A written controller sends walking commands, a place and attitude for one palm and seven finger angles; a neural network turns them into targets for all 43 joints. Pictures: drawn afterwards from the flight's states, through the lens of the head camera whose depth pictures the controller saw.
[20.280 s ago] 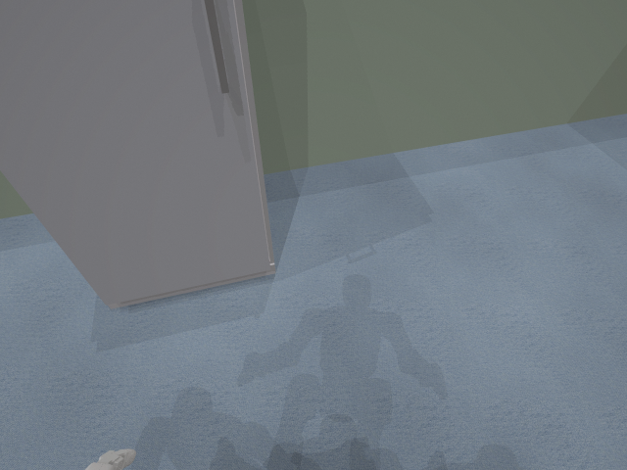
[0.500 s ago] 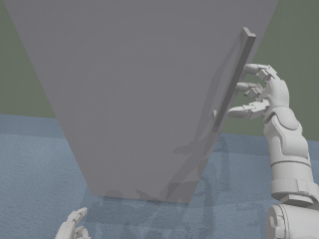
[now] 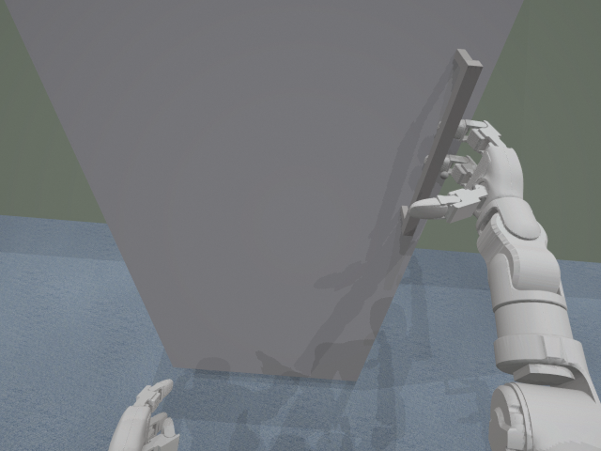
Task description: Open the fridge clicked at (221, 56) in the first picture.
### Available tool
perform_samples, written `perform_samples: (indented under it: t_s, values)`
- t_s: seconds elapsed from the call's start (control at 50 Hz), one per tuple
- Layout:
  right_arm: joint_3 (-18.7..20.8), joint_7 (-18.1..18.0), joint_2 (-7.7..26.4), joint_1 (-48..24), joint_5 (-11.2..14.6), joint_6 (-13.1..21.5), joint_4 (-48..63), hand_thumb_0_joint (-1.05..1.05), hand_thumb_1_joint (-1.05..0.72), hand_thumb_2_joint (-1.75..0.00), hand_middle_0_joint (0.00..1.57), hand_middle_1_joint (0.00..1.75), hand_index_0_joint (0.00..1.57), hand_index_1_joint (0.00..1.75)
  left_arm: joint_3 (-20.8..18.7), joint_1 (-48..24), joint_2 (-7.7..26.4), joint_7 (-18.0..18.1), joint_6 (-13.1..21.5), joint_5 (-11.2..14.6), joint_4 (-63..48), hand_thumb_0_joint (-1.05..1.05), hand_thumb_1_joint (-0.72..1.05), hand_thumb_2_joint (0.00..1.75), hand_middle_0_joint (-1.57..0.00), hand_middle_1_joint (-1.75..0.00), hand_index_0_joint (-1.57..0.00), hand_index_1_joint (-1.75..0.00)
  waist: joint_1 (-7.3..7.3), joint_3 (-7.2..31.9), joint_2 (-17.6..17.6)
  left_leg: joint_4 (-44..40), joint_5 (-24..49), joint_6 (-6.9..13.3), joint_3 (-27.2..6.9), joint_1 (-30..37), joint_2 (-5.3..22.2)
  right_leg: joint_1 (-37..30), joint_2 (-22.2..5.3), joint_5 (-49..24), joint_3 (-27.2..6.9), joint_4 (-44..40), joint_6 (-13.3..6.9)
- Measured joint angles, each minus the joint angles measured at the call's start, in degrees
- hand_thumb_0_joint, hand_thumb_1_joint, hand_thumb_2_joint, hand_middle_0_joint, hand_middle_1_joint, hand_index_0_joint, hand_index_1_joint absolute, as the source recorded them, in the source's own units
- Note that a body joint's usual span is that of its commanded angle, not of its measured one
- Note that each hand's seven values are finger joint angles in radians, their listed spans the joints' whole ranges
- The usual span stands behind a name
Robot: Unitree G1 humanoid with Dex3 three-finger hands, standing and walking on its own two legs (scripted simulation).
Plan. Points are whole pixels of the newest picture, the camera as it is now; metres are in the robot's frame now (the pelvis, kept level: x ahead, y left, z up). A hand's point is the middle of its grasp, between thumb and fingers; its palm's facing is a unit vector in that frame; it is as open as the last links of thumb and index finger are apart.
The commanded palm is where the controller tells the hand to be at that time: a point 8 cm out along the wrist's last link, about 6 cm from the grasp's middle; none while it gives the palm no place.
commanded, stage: slide the fingers in behind the handle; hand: right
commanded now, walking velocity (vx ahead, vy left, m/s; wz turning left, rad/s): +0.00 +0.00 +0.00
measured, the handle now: (430, 155) +0.47 -0.13 +0.19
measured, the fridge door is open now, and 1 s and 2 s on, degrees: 0 0 0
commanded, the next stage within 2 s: grip the handle and tug to test in 1.12 s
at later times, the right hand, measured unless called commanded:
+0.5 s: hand (429, 174) +0.42 -0.12 +0.20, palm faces -0.01 +1.00 +0.01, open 14.0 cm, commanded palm +0.39 -0.17 +0.20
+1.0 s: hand (418, 173) +0.42 -0.10 +0.20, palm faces +0.00 +1.00 +0.00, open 14.0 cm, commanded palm +0.39 -0.16 +0.20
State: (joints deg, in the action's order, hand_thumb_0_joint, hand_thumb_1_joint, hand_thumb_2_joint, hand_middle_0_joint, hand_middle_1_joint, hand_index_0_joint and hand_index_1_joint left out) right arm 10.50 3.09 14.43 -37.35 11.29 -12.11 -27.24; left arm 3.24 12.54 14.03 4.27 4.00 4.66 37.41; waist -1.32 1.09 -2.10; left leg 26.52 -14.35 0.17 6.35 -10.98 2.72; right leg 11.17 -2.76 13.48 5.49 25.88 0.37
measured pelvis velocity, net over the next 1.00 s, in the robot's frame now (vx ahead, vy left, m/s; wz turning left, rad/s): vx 0.01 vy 0.00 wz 0.00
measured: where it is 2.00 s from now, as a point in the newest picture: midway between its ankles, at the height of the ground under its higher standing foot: outside the picture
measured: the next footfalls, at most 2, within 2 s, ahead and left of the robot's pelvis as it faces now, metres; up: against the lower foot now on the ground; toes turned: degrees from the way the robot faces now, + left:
none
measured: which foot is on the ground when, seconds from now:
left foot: down 0.00-1.00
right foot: down 0.00-1.00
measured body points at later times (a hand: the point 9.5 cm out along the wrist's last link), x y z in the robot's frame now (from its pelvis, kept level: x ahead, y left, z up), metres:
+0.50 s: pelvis +0.01 +0.00 +0.00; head +0.00 +0.02 +0.45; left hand +0.16 +0.24 -0.10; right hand +0.41 -0.17 +0.20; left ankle +0.00 +0.11 -0.74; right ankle +0.00 -0.12 -0.74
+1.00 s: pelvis +0.01 +0.00 +0.00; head +0.00 +0.02 +0.45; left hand +0.16 +0.24 -0.10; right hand +0.41 -0.16 +0.20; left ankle +0.00 +0.11 -0.74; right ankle +0.00 -0.12 -0.74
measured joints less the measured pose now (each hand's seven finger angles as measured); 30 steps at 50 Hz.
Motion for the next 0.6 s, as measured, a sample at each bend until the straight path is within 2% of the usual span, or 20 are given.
perform_samples:
  t_s: [0.16,0.4,0.6]
  values:
    - [0.1,-0.7,-0.6,1.0,-0.2,0.7,1.1,-0.01,0.50,-0.30,0.30,1.21,0.30,1.20,-0.6,1.4,0.3,-0.3,-0.4,0.0,0.2,0.01,0.90,0.90,-0.20,-0.30,-0.20,-0.30,-0.03,0.0,-0.1,0.1,-0.4,0.0,-0.2,0.1,-0.1,-0.2,-0.1,0.3,0.2,-0.1,0.1]
    - [-1.0,-1.2,-1.3,1.9,-0.1,-0.6,3.3,-0.01,0.50,-0.30,0.30,1.22,0.30,1.20,-0.9,1.1,0.4,-0.3,-0.7,-0.1,0.7,0.02,0.90,0.90,-0.20,-0.30,-0.20,-0.30,0.36,0.0,-0.2,-0.1,-0.7,0.0,0.0,0.5,-0.1,-0.5,-0.1,0.7,-0.1,-0.1,0.2]
    - [-2.8,-3.2,-3.7,1.6,-0.6,-1.8,4.5,-0.01,0.50,-0.30,0.30,1.22,0.30,1.20,-0.6,-0.5,-0.2,-0.6,-1.4,-0.3,-0.1,0.01,0.90,0.90,-0.20,-0.30,-0.20,-0.30,0.46,0.2,-0.1,0.2,-1.0,0.0,0.0,0.5,0.0,-0.5,0.0,0.9,-0.1,0.1,0.2]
